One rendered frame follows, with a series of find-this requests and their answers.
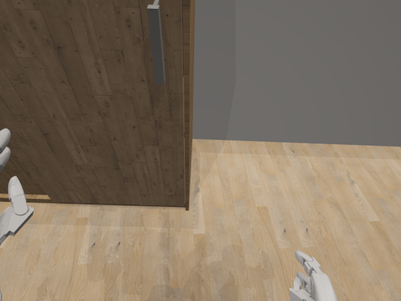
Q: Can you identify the handle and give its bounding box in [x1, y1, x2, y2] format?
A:
[147, 0, 165, 85]

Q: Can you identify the robot left hand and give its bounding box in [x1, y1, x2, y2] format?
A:
[0, 129, 34, 246]

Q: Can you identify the robot right hand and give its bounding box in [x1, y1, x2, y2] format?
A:
[289, 250, 338, 301]

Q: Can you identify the wardrobe door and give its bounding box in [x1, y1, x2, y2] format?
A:
[0, 146, 47, 195]
[0, 0, 185, 206]

